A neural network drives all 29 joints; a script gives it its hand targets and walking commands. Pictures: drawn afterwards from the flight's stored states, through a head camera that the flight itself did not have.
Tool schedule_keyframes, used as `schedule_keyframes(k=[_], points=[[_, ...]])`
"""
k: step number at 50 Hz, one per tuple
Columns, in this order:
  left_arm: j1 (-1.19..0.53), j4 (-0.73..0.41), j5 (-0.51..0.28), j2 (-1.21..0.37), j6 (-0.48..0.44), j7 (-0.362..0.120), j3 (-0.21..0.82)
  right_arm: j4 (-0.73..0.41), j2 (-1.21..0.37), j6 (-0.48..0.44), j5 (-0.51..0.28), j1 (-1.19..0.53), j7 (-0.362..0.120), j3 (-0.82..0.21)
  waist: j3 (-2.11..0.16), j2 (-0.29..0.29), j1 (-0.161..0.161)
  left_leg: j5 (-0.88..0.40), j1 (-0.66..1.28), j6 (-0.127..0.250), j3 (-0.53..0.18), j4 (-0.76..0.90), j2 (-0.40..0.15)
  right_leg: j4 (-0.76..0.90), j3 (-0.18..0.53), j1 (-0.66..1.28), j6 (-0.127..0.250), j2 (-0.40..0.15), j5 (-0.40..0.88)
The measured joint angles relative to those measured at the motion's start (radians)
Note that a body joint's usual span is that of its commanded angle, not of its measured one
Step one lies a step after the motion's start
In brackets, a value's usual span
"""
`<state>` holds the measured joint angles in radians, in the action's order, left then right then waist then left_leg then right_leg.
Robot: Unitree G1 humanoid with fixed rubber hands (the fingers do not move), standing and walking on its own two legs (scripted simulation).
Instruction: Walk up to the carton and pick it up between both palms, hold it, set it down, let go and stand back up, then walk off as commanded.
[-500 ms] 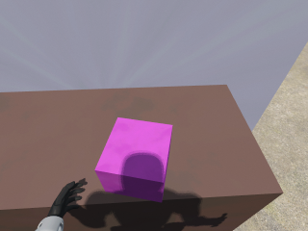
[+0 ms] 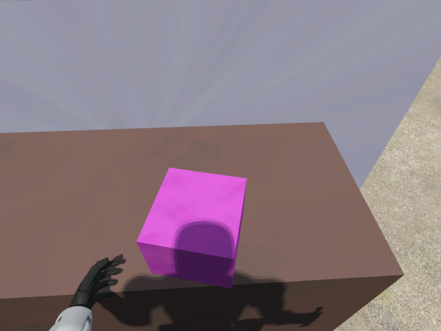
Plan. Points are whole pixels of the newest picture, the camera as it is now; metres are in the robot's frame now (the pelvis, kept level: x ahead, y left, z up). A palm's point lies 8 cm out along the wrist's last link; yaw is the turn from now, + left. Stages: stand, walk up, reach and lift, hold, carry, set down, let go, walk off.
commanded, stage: stand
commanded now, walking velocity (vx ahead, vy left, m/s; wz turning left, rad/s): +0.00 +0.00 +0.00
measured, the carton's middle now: (199, 225) +0.36 +0.05 -0.05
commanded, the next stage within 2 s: walk off in 0.72 s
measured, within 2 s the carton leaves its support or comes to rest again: neither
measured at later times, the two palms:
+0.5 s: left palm (84, 303) +0.20 +0.25 -0.04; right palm out of the picture +0.06 -0.30 -0.11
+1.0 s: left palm (83, 303) +0.20 +0.25 -0.04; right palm out of the picture +0.06 -0.30 -0.10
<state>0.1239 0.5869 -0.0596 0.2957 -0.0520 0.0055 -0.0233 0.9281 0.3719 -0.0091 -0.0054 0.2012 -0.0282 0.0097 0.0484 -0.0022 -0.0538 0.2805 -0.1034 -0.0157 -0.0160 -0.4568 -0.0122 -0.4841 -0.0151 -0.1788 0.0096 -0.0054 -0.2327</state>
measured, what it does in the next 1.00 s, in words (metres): stands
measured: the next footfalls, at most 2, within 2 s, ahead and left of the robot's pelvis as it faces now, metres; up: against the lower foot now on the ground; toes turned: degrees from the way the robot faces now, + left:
left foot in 1.22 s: -0.05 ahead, +0.13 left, +0.00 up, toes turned -1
right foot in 1.74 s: -0.21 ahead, -0.09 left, +0.00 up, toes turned +2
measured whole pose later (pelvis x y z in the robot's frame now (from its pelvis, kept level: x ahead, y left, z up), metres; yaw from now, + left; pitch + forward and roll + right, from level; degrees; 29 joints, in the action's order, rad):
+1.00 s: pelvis -0.01 +0.01 +0.00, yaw +0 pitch -4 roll +0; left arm 0.08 0.60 -0.06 0.30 -0.06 0.00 -0.01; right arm 0.88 0.38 0.00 -0.01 0.20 -0.02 0.01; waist 0.07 -0.01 -0.05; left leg 0.30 -0.17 0.00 -0.01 -0.56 -0.01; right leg -0.49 -0.01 -0.20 0.01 -0.01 -0.22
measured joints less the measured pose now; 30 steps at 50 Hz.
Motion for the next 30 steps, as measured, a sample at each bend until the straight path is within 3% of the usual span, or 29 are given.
schedule_keyframes(k=[30], points=[[-0.009, 0.013, 0.000, 0.001, -0.005, 0.000, 0.005, 0.015, 0.000, 0.000, 0.000, 0.000, 0.000, 0.000, 0.000, 0.001, 0.000, -0.003, 0.000, 0.000, 0.000, 0.000, 0.000, 0.006, 0.000, 0.003, 0.000, 0.000, 0.005]])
